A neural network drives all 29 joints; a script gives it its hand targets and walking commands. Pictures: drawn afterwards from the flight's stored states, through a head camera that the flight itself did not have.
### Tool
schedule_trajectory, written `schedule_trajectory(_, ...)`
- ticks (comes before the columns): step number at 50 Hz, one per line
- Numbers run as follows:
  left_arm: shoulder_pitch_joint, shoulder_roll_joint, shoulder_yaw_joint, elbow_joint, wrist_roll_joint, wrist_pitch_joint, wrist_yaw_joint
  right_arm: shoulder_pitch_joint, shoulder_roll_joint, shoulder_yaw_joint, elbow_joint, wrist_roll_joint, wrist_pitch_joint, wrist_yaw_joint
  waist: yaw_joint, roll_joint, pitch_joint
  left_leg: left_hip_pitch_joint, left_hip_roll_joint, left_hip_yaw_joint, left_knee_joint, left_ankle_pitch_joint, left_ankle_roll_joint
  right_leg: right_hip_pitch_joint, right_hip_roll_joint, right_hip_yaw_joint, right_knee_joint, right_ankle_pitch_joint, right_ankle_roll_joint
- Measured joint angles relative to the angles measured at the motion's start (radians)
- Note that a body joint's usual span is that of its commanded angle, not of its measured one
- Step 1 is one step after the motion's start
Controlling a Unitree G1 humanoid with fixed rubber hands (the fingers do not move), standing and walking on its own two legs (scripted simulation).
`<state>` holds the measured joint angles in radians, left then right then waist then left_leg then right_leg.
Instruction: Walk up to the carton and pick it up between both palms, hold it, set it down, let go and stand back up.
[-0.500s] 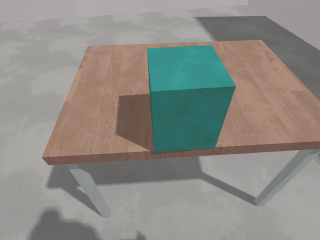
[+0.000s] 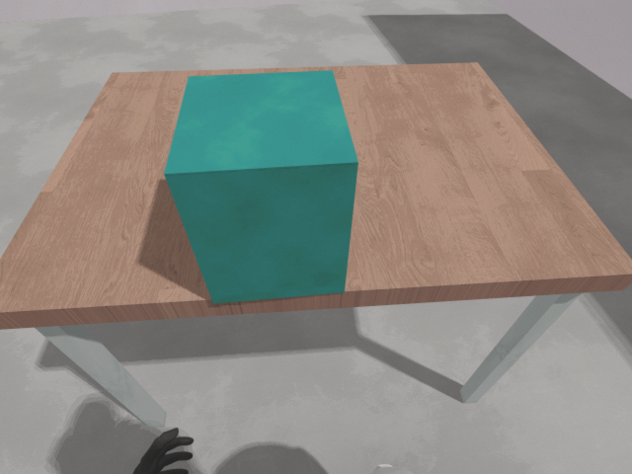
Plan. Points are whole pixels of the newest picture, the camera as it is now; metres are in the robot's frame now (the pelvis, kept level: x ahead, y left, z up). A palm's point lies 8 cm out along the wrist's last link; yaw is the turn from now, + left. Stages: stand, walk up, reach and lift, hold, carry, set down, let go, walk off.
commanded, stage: walk up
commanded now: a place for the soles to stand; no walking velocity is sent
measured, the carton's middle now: (271, 190) +0.49 +0.06 +0.10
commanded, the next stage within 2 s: none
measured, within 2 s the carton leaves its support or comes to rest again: neither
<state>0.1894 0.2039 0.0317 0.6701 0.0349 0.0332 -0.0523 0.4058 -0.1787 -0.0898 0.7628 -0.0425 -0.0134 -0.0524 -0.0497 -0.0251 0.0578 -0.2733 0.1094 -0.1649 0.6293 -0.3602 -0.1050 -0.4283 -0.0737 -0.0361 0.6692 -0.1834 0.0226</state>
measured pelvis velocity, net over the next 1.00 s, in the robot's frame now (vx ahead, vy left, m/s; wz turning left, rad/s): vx -0.05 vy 0.10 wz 0.14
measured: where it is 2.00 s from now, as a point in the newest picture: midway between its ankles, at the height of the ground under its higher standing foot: outside the picture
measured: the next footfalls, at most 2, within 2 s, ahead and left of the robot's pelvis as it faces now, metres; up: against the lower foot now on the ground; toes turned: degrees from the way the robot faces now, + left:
left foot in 0.86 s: +0.01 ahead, +0.19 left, +0.00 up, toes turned +15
right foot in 1.80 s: +0.13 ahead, +0.06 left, +0.00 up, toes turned -11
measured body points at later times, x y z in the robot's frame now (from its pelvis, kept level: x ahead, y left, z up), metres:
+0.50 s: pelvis +0.01 -0.05 +0.03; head +0.02 -0.13 +0.47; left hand +0.03 +0.18 -0.06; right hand +0.16 -0.26 -0.14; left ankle -0.02 +0.12 -0.62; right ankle +0.09 -0.13 -0.71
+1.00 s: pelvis -0.05 +0.10 +0.01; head -0.07 +0.12 +0.46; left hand +0.01 +0.35 -0.12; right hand +0.06 -0.12 -0.10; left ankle -0.03 +0.18 -0.71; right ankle +0.04 -0.08 -0.64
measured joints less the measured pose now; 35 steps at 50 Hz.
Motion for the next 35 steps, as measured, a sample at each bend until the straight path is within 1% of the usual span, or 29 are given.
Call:
schedule_trajectory(1,0.004,-0.017,-0.007,0.000,0.001,-0.007,0.008,-0.020,-0.013,0.001,0.004,0.000,0.009,0.005,-0.001,0.022,0.007,-0.028,-0.011,-0.021,0.079,-0.087,0.016,-0.008,0.010,-0.017,0.042,-0.020,-0.014)
schedule_trajectory(2,0.013,-0.032,-0.017,-0.002,0.003,-0.009,0.016,-0.037,-0.021,0.002,0.006,-0.001,0.020,0.007,-0.001,0.034,0.008,-0.062,-0.037,-0.024,0.172,-0.160,0.025,-0.008,0.009,-0.031,0.069,-0.053,-0.026)
schedule_trajectory(3,0.024,-0.044,-0.025,-0.004,0.004,-0.007,0.023,-0.051,-0.026,0.004,0.005,-0.002,0.032,0.007,0.006,0.039,0.006,-0.095,-0.067,-0.007,0.264,-0.208,0.030,-0.001,0.005,-0.039,0.076,-0.082,-0.044)
schedule_trajectory(4,0.037,-0.057,-0.030,-0.006,0.002,-0.004,0.030,-0.064,-0.031,0.007,0.001,-0.003,0.040,0.007,0.015,0.044,0.004,-0.123,-0.094,0.019,0.344,-0.233,0.035,0.013,0.004,-0.045,0.064,-0.090,-0.052)
schedule_trajectory(6,0.069,-0.074,-0.035,-0.011,-0.003,-0.005,0.043,-0.093,-0.039,0.015,-0.004,-0.006,0.047,0.010,0.033,0.058,0.001,-0.166,-0.129,0.072,0.455,-0.225,0.043,0.050,0.008,-0.061,0.009,-0.061,-0.058)
schedule_trajectory(8,0.099,-0.081,-0.035,-0.011,-0.006,-0.015,0.056,-0.118,-0.040,0.020,-0.010,-0.010,0.050,0.020,0.042,0.070,-0.005,-0.198,-0.149,0.112,0.508,-0.176,0.049,0.083,0.018,-0.080,-0.051,-0.039,-0.068)
schedule_trajectory(10,0.121,-0.084,-0.031,-0.008,-0.009,-0.030,0.067,-0.136,-0.039,0.024,-0.017,-0.012,0.053,0.033,0.052,0.076,-0.010,-0.219,-0.163,0.139,0.537,-0.124,0.053,0.104,0.026,-0.097,-0.101,-0.018,-0.079)
schedule_trajectory(12,0.138,-0.089,-0.027,-0.005,-0.010,-0.048,0.080,-0.151,-0.042,0.025,-0.021,-0.014,0.061,0.047,0.062,0.085,-0.015,-0.231,-0.170,0.149,0.553,-0.079,0.056,0.117,0.030,-0.109,-0.137,-0.002,-0.088)
schedule_trajectory(15,0.159,-0.102,-0.026,0.004,-0.013,-0.074,0.100,-0.170,-0.051,0.024,-0.019,-0.015,0.077,0.062,0.072,0.104,-0.022,-0.236,-0.172,0.140,0.558,-0.023,0.057,0.126,0.027,-0.122,-0.172,0.014,-0.093)
schedule_trajectory(18,0.181,-0.115,-0.025,0.012,-0.014,-0.091,0.115,-0.183,-0.057,0.023,-0.010,-0.013,0.089,0.074,0.079,0.124,-0.029,-0.229,-0.161,0.117,0.539,0.014,0.056,0.131,0.015,-0.131,-0.192,0.024,-0.091)
schedule_trajectory(22,0.210,-0.128,-0.023,0.020,-0.015,-0.104,0.121,-0.192,-0.056,0.026,0.007,-0.009,0.098,0.082,0.090,0.143,-0.034,-0.216,-0.137,0.091,0.505,0.037,0.055,0.135,-0.007,-0.136,-0.202,0.031,-0.083)
schedule_trajectory(25,0.228,-0.134,-0.021,0.025,-0.015,-0.109,0.120,-0.198,-0.051,0.029,0.017,-0.007,0.103,0.085,0.097,0.152,-0.036,-0.212,-0.120,0.085,0.486,0.040,0.053,0.134,-0.023,-0.138,-0.203,0.035,-0.073)
schedule_trajectory(28,0.241,-0.136,-0.020,0.028,-0.014,-0.110,0.120,-0.205,-0.047,0.034,0.020,-0.010,0.110,0.091,0.103,0.156,-0.038,-0.218,-0.107,0.094,0.481,0.033,0.050,0.128,-0.039,-0.138,-0.202,0.042,-0.060)
schedule_trajectory(32,0.251,-0.133,-0.018,0.030,-0.010,-0.110,0.121,-0.219,-0.048,0.038,0.009,-0.013,0.119,0.100,0.104,0.155,-0.040,-0.235,-0.091,0.123,0.480,0.011,0.045,0.115,-0.065,-0.137,-0.203,0.058,-0.035)
schedule_trajectory(35,0.250,-0.123,-0.013,0.028,-0.007,-0.104,0.122,-0.229,-0.048,0.042,-0.008,-0.013,0.119,0.107,0.105,0.147,-0.043,-0.235,-0.074,0.153,0.429,-0.012,0.044,0.104,-0.084,-0.133,-0.209,0.075,-0.013)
